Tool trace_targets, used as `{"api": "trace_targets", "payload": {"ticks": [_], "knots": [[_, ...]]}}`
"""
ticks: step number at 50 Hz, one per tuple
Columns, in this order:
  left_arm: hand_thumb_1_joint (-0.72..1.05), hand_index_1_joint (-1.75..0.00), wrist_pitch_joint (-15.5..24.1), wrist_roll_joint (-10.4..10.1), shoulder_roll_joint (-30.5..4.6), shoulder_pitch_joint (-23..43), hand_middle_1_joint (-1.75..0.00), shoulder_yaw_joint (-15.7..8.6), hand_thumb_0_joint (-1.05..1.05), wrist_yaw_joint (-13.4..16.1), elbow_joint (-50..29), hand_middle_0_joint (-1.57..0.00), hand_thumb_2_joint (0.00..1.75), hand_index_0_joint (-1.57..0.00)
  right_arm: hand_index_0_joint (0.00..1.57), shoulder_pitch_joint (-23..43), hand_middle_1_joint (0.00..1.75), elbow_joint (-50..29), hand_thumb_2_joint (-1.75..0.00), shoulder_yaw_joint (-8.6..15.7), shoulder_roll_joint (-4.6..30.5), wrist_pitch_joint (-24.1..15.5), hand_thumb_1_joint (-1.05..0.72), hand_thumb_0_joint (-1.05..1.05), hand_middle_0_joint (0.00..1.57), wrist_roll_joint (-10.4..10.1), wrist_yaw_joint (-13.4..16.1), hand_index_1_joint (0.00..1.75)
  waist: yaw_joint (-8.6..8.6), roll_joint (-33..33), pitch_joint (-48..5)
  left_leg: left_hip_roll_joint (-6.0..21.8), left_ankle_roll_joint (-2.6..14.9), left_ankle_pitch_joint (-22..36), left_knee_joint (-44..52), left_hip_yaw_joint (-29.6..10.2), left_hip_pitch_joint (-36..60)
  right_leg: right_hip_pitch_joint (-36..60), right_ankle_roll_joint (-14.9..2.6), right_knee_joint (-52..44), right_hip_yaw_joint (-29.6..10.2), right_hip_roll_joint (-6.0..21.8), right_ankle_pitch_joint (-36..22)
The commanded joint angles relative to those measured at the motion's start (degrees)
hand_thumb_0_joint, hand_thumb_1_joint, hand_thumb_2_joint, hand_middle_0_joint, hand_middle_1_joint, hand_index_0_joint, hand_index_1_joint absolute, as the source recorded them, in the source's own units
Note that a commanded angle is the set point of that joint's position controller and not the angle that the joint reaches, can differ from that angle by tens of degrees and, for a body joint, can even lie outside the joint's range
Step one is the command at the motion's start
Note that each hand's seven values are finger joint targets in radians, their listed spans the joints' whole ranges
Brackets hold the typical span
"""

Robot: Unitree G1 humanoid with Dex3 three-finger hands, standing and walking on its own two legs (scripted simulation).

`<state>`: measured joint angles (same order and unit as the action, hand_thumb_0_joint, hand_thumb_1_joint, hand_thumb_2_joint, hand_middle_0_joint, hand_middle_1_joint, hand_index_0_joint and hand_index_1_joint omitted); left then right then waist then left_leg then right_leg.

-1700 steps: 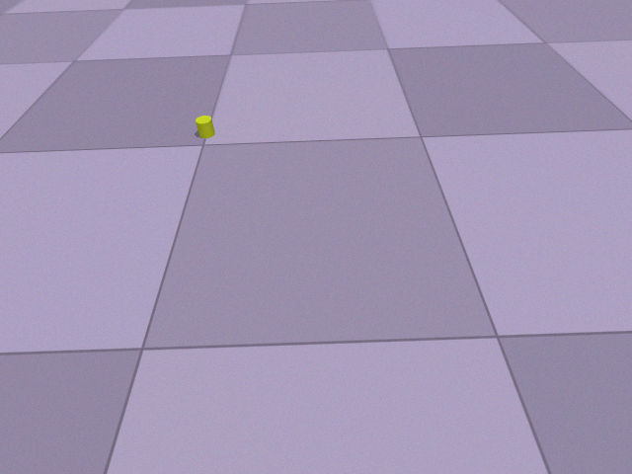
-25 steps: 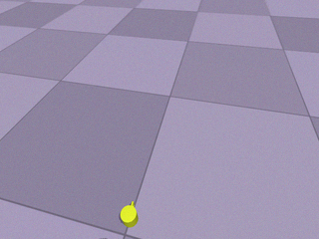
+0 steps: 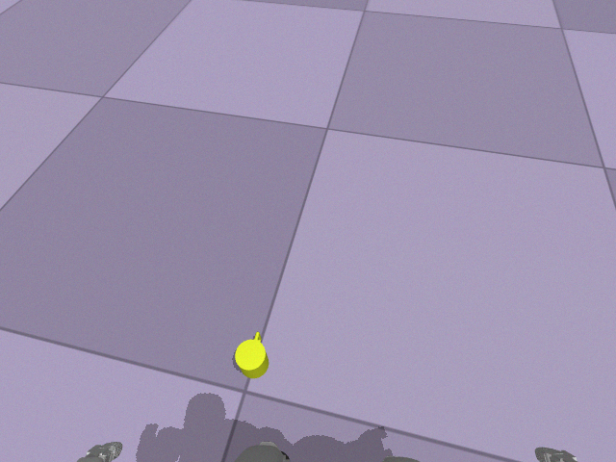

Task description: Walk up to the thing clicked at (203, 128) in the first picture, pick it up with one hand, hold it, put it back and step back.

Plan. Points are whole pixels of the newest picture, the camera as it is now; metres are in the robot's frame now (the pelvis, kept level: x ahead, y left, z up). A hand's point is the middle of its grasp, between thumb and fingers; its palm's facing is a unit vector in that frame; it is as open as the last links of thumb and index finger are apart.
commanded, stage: step back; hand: left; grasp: from above
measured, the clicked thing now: (253, 353) +0.47 +0.21 -0.71
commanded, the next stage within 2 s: none
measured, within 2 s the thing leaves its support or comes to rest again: neither
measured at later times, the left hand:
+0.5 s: hand out of the picture -0.03 +0.23 -0.12, palm faces +0.04 -0.89 -0.45, open 7.4 cm
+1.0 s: hand out of the picture -0.17 +0.29 -0.15, palm faces +0.01 -0.91 -0.41, open 7.4 cm
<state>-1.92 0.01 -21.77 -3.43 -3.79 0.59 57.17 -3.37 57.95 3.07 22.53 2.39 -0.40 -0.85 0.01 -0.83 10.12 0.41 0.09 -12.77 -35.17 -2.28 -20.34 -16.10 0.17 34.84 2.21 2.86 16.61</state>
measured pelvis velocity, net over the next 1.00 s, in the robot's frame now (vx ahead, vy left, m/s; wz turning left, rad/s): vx -0.25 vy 0.00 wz -0.02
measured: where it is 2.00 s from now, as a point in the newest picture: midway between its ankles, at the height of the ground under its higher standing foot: outside the picture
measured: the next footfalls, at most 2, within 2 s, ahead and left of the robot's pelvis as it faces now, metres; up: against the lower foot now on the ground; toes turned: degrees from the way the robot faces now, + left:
right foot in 0.22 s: -0.05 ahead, -0.13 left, +0.00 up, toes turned +0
left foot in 0.68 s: -0.12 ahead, +0.11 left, +0.00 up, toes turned +2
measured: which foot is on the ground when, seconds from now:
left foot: down 0.00-0.24, up 0.26-0.66, down 0.68-1.00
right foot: down 0.00-0.00, up 0.02-0.20, down 0.22-0.72, up 0.74-1.00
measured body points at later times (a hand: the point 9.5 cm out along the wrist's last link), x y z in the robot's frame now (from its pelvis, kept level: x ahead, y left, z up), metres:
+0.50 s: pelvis -0.10 -0.04 +0.01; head -0.03 -0.07 +0.45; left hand -0.03 +0.28 -0.09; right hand -0.01 -0.34 -0.15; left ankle -0.13 +0.10 -0.65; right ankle -0.09 -0.13 -0.73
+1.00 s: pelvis -0.25 +0.00 +0.00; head -0.19 +0.02 +0.45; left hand -0.17 +0.33 -0.12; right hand -0.10 -0.29 -0.10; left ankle -0.16 +0.11 -0.73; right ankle -0.30 -0.14 -0.66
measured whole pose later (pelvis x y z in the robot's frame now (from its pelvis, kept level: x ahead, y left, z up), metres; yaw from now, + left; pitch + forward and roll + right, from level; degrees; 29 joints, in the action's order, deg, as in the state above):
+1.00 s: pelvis -0.25 +0.00 +0.00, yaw -1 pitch -2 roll -1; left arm -1.9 0.5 -23.4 -11.9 -5.0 1.6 49.1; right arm -3.5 47.2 2.2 20.0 2.0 1.3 0.0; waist 1.6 1.0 9.8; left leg 1.2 2.9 -9.8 -32.7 2.8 -20.6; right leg -21.4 1.9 62.5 -6.4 -3.3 28.0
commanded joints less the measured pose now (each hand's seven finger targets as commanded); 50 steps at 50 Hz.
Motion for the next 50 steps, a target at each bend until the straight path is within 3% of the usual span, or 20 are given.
{"api": "trace_targets", "payload": {"ticks": [1,5,8,10,11,12,13,14,16,18,23,27,29,32,34,35,36,37,42,50], "knots": [[0.9,-0.3,-0.4,0.17,-9.51,-3.27,-0.3,-2.66,0.0,0.32,-4.65,-0.2,0.9,-0.2,0.2,-1.04,0.3,-5.74,-0.9,4.0,16.62,-0.79,-0.9,0.0,0.2,1.34,0.62,0.3,-1.51,-12.03,-14.93,17.56,15.75,16.08,15.73,-21.94,3.2,-0.47,-2.66,20.75,-3.07,-7.32,16.7],[0.9,-0.3,-0.56,-0.25,-9.24,-7.62,-0.3,-3.03,0.0,0.31,-4.5,-0.2,0.9,-0.2,0.2,3.35,0.3,-9.65,-0.9,3.22,14.26,-1.03,-0.9,0.0,0.2,2.24,1.4,0.3,1.4,-9.1,-14.34,15.54,15.34,15.5,10.72,-14.46,0.57,-3.45,-3.0,28.93,-7.35,-5.19,15.72],[0.9,-0.3,0.21,0.14,-8.98,-10.95,-0.3,-3.42,0.0,0.42,-4.47,-0.2,0.9,-0.2,0.2,2.32,0.3,-10.04,-0.9,2.75,12.63,-0.57,-0.9,0.0,0.2,2.09,1.79,0.3,2.33,-9.86,-15.65,13.74,12.99,16.66,6.34,-12.98,6.86,-2.14,-1.65,11.41,-5.0,-2.95,12.52],[0.9,-0.3,1.56,1.0,-8.11,-13.49,-0.3,-3.41,0.0,0.97,-3.85,-0.2,0.9,-0.2,0.2,3.1,0.3,-10.06,-0.9,2.55,12.58,0.58,-0.9,0.0,0.2,0.91,1.83,0.3,3.86,-7.86,-15.21,9.04,8.42,15.97,-2.21,-9.25,6.9,4.2,0.71,-14.32,-4.34,-1.84,-3.6],[0.9,-0.3,2.01,1.86,-11.79,-11.51,-0.3,-4.16,0.0,1.42,-3.85,-0.2,0.9,-0.2,0.2,1.69,0.3,-9.84,-0.9,1.76,10.38,0.93,-0.9,0.0,0.2,0.19,1.76,0.3,1.42,-0.58,-12.34,3.55,5.25,6.2,-7.9,-6.93,-1.95,8.59,1.35,-16.2,-11.82,1.6,-11.73],[0.9,-0.3,2.22,2.45,-17.25,-9.76,-0.3,-5.27,0.0,1.56,-5.3,-0.2,0.9,-0.2,0.2,0.25,0.3,-10.33,-0.9,0.96,7.91,0.88,-0.9,0.0,0.2,-0.29,2.02,0.3,0.19,13.63,-9.41,-4.87,1.67,-13.46,-14.23,-3.9,-15.29,11.98,-0.94,-14.23,-24.8,9.56,-21.63],[0.9,-0.3,2.01,2.45,-18.88,-5.78,-0.3,-5.82,0.0,1.23,-7.63,-0.2,0.9,-0.2,0.2,-1.76,0.3,-9.84,-0.9,0.89,8.44,1.15,-0.9,0.0,0.2,0.34,2.65,0.3,-1.19,11.58,-8.03,-7.19,0.2,-20.22,-21.14,-6.67,-16.37,6.73,-6.6,-14.39,-25.15,15.03,-22.95],[0.9,-0.3,2.24,2.97,-21.86,-4.32,-0.3,-6.21,0.0,1.64,-9.63,-0.2,0.9,-0.2,0.2,-0.82,0.3,-9.58,-0.9,2.11,10.34,1.31,-0.9,0.0,0.2,0.77,3.21,0.3,1.58,14.88,-8.38,-5.87,0.83,-22.34,-29.05,-9.78,-11.2,-3.07,-13.71,-16.72,-33.41,21.43,-19.97],[0.9,-0.3,2.88,2.62,-16.14,-0.62,-0.3,-5.4,0.0,1.68,-10.99,-0.2,0.9,-0.2,0.2,-1.14,0.3,-8.27,-0.9,3.02,12.46,0.88,-0.9,0.0,0.2,0.35,2.27,0.3,-0.26,10.96,-5.82,-6.83,0.59,-15.34,-34.39,-10.62,-8.53,-3.82,-11.83,-15.3,-23.39,14.78,-22.06],[0.9,-0.3,2.84,2.09,-13.13,1.38,-0.3,-5.08,0.0,1.72,-11.36,-0.2,0.9,-0.2,0.2,-5.47,0.3,-7.38,-0.9,1.7,10.34,0.4,-0.9,0.0,0.2,0.06,2.43,0.3,-3.02,7.96,-8.93,-9.46,0.28,-11.39,-33.02,-9.24,-12.66,6.43,-6.2,-8.6,-11.58,8.03,-33.21],[0.9,-0.3,2.31,1.55,-10.28,-9.57,-0.3,-4.59,0.0,2.81,-12.1,-0.2,0.9,-0.2,0.2,-2.62,0.3,-9.53,-0.9,0.66,9.18,-0.46,-0.9,0.0,0.2,0.83,3.05,0.3,3.01,7.46,-12.49,-6.82,-0.86,-13.54,-24.88,-7.08,-17.42,22.62,-9.5,-4.75,-13.31,10.46,-39.16],[0.9,-0.3,2.0,1.24,-12.45,-12.02,-0.3,-5.0,0.0,3.16,-13.19,-0.2,0.9,-0.2,0.2,-0.65,0.3,-11.57,-0.9,1.36,9.76,-0.57,-0.9,0.0,0.2,1.43,2.92,0.3,5.01,9.64,-12.52,-2.75,-0.59,-17.42,-17.02,-4.88,-12.29,21.47,-13.97,-4.37,-16.41,15.44,-42.01],[0.9,-0.3,2.0,1.15,-13.74,-9.16,-0.3,-5.21,0.0,3.13,-14.42,-0.2,0.9,-0.2,0.2,-4.13,0.3,-11.05,-0.9,1.8,10.13,-0.51,-0.9,0.0,0.2,1.38,2.49,0.3,3.09,11.66,-14.05,-0.9,0.18,-17.04,-11.91,-3.73,-6.83,18.37,-13.85,-3.6,-16.47,16.07,-41.2],[0.9,-0.3,1.65,0.74,-14.3,-5.26,-0.3,-4.59,0.0,2.4,-15.83,-0.2,0.9,-0.2,0.2,-8.63,0.3,-9.12,-0.9,2.53,9.83,-0.68,-0.9,0.0,0.2,1.45,1.66,0.3,0.26,9.27,-16.19,-2.03,0.9,-8.75,-0.06,1.06,3.13,11.58,-10.85,-0.49,-12.4,12.63,-34.75],[0.9,-0.3,1.1,0.27,-13.57,-4.18,-0.3,-3.96,0.0,1.9,-16.35,-0.2,0.9,-0.2,0.2,-9.6,0.3,-9.02,-0.9,3.3,10.8,-0.9,-0.9,0.0,0.2,2.02,1.47,0.3,-1.68,4.93,-16.53,0.3,2.42,6.89,8.27,-1.3,9.21,4.94,-6.57,3.77,-10.07,8.5,-23.87],[0.9,-0.3,0.95,-0.02,-11.9,-4.71,-0.3,-3.57,0.0,1.85,-16.71,-0.2,0.9,-0.2,0.2,-8.48,0.3,-9.99,-0.9,4.38,14.73,-0.82,-0.9,0.0,0.2,2.67,1.39,0.3,-1.59,-5.06,-16.49,9.41,7.1,16.14,8.76,-13.77,12.18,-3.8,-3.49,10.98,-7.53,1.04,-10.11],[0.9,-0.3,0.88,-0.39,-10.65,-2.85,-0.3,-3.57,0.0,2.24,-16.67,-0.2,0.9,-0.2,0.2,-5.96,0.3,-10.85,-0.9,4.51,17.39,-0.67,-0.9,0.0,0.2,2.46,0.96,0.3,-2.07,-13.89,-13.76,17.21,13.86,17.16,13.93,-21.82,9.39,-8.89,-1.78,19.83,-2.39,-8.41,15.72],[0.9,-0.3,0.6,0.53,-11.75,-1.65,-0.3,-4.32,0.0,2.75,-15.94,-0.2,0.9,-0.2,0.2,-5.97,0.3,-11.09,-0.9,4.83,19.38,-0.71,-0.9,0.0,0.2,2.52,0.9,0.3,-4.17,-14.67,-12.31,21.93,18.69,17.19,16.21,-27.59,2.92,-7.34,-1.05,31.15,-9.21,-8.54,24.82],[0.9,-0.3,0.21,0.04,-11.18,-10.85,-0.3,-4.43,0.0,1.91,-11.4,-0.2,0.9,-0.2,0.2,2.04,0.3,-13.52,-0.9,2.79,11.9,-0.94,-0.9,0.0,0.2,2.57,1.74,0.3,2.29,-5.22,-7.11,12.77,11.96,10.41,14.86,-11.14,4.12,-13.72,-1.18,40.79,-11.39,-9.03,10.95],[0.9,-0.3,1.22,0.51,-10.12,-10.37,-0.3,-3.7,0.0,1.13,-12.35,-0.2,0.9,-0.2,0.2,-3.19,0.3,-14.35,-0.9,3.62,12.59,-0.85,-0.9,0.0,0.2,2.15,1.48,0.3,-2.26,-9.57,-12.74,14.66,15.0,10.28,11.75,-9.24,15.35,-8.48,2.51,18.29,-6.07,-4.61,12.29]]}}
